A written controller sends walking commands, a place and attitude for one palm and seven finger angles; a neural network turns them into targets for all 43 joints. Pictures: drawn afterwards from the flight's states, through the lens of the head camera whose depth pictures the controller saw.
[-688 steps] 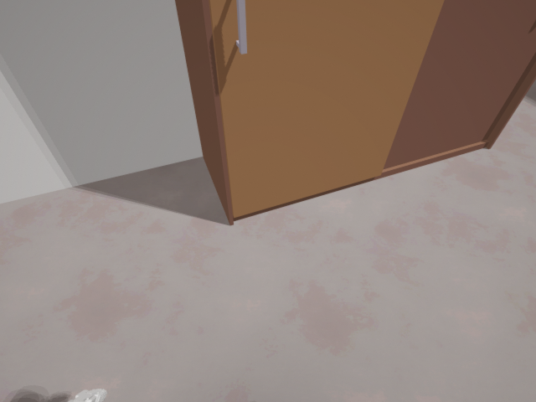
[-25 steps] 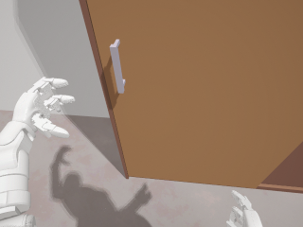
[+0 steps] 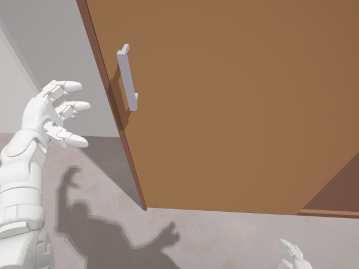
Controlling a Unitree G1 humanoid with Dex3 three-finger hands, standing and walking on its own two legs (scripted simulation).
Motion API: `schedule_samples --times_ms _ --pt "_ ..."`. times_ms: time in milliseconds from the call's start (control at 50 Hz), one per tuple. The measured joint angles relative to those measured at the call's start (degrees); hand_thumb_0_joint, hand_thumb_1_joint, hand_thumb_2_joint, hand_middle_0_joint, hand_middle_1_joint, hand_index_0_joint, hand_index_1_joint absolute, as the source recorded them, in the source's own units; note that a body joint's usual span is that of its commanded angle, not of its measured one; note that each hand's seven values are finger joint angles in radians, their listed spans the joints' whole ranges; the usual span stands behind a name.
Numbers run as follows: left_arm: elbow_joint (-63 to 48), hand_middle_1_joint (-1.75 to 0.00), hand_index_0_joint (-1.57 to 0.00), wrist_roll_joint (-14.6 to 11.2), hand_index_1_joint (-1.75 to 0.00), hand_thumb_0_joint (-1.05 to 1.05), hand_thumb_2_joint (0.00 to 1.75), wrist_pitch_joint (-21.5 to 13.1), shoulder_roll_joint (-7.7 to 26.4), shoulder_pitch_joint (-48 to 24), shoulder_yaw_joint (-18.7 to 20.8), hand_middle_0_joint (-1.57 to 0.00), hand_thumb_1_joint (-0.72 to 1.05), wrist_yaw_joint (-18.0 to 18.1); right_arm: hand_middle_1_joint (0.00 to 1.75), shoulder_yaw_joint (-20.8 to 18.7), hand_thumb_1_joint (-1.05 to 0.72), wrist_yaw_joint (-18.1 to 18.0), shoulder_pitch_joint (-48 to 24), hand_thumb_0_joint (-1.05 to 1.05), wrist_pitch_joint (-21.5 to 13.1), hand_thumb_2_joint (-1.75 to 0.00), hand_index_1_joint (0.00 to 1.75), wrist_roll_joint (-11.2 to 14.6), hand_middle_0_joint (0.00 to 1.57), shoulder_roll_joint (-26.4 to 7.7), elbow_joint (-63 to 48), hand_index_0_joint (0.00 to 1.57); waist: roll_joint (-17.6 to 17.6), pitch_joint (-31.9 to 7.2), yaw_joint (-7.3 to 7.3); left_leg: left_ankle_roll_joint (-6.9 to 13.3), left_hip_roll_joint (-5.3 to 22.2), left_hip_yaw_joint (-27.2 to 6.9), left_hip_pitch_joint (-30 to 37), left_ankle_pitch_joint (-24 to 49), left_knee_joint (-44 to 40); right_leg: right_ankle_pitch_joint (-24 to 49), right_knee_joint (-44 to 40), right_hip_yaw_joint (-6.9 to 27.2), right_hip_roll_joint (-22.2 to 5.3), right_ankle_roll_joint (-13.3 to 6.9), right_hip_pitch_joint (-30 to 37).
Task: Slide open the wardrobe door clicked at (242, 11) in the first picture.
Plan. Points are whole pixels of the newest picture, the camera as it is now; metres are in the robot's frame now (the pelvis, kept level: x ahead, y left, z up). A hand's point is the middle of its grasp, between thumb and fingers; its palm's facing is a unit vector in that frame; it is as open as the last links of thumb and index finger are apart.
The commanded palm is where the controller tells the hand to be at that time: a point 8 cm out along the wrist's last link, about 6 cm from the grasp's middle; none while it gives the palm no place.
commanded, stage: move the hooked fingers beside the handle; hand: left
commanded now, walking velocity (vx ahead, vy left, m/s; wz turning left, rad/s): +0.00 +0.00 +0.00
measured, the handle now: (129, 79) +0.53 +0.16 +0.16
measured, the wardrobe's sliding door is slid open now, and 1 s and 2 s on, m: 0.00 0.00 0.00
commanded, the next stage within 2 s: feel for the door with the fingertips in 1.50 s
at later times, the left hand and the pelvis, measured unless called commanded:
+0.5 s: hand (90, 101) +0.42 +0.22 +0.17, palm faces +0.00 -1.00 +0.00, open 14.0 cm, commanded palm +0.41 +0.27 +0.16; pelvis -0.01 +0.00 +0.00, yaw +0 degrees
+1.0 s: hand (99, 95) +0.46 +0.22 +0.16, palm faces -0.01 -1.00 +0.01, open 14.0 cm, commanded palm +0.43 +0.27 +0.16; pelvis -0.01 +0.01 -0.01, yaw -2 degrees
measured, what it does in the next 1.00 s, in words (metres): stands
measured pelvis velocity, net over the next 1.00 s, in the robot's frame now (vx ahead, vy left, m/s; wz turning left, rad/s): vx -0.01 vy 0.01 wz -0.03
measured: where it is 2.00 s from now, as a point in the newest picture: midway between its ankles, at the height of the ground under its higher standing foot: outside the picture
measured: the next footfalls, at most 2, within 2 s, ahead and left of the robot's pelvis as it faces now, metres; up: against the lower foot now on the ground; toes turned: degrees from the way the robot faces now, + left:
none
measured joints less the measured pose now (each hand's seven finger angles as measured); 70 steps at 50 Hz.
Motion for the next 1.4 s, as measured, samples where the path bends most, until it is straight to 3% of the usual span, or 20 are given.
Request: schedule_samples --times_ms 260,560,740,820,940,1100,1400 --pt "7.6 -1.2 -0.3 1.8 -1.2 -0.01 0.3 -1.7 -0.5 -7.0 -2.5 -0.3 -0.5 2.0 0.3 0.0 -0.91 0.1 -0.1 0.01 1.6 -0.9 0.3 -0.2 0.2 0.2 0.7 0.2 -0.1 -0.3 -0.52 0.1 -0.1 -0.4 -1.8 -0.2 1.2 -0.2 0.9 -0.3 -0.2 0.0 -1.5" --pt "20.7 -1.2 -0.3 3.6 -1.2 -0.01 0.3 -7.6 1.3 -16.9 -3.0 -0.3 -0.5 2.8 0.3 -0.7 -0.91 0.6 3.5 0.01 3.3 -0.9 0.3 -0.7 0.2 -0.5 2.8 0.2 -0.3 -0.3 -2.73 0.2 0.0 -0.4 -5.6 -0.2 3.0 0.0 2.4 -0.1 -0.1 0.0 -5.2" --pt "30.1 -1.2 -0.3 6.3 -1.2 -0.01 0.3 -10.8 4.7 -23.3 -0.9 -0.3 -0.5 3.7 0.3 -0.9 -0.91 1.0 5.1 0.01 4.1 -0.9 0.3 -1.3 0.2 -0.9 3.4 0.2 -0.7 -0.3 -5.52 0.2 0.4 0.0 -9.3 -0.4 4.7 0.2 3.8 0.4 0.2 0.0 -9.1" --pt "30.6 -1.2 -0.3 5.8 -1.2 -0.01 0.3 -12.6 5.6 -23.7 0.4 -0.3 -0.5 2.8 0.3 -1.3 -0.91 1.2 6.5 0.01 4.7 -0.9 0.3 -1.4 0.2 -1.1 3.6 0.2 -0.6 -0.7 -5.89 0.3 0.6 0.5 -10.2 -0.6 5.0 0.3 3.9 1.0 0.5 0.0 -10.2" --pt "29.0 -1.2 -0.3 5.6 -1.2 -0.01 0.3 -12.1 5.8 -21.5 1.0 -0.3 -0.5 2.1 0.3 -1.7 -0.91 1.5 8.1 0.01 6.0 -0.9 0.3 -1.5 0.2 -1.2 3.0 0.2 -0.5 -1.2 -5.75 0.4 0.7 1.0 -10.5 -1.0 5.1 0.2 4.0 1.5 0.6 0.2 -10.6" --pt "23.9 -1.2 -0.3 4.9 -1.2 -0.01 0.3 -11.1 2.7 -18.6 -0.5 -0.3 -0.5 3.5 0.3 -1.7 -0.91 1.7 6.8 0.01 6.0 -0.9 0.3 -1.4 0.2 -0.3 2.8 0.2 -0.5 -1.5 -4.61 0.5 0.6 0.5 -10.0 -1.5 5.5 -0.1 3.8 1.0 0.5 0.3 -9.6" --pt "25.6 -1.2 -0.3 4.7 -1.2 -0.01 0.3 -10.3 1.9 -20.3 -2.2 -0.3 -0.5 3.8 0.3 -0.8 -0.91 1.8 2.9 0.01 5.5 -0.9 0.3 -1.3 0.2 0.1 0.8 0.2 -0.4 -1.9 -3.46 0.5 0.3 -0.1 -9.6 -1.8 5.9 -0.8 4.4 0.4 0.1 0.3 -9.0"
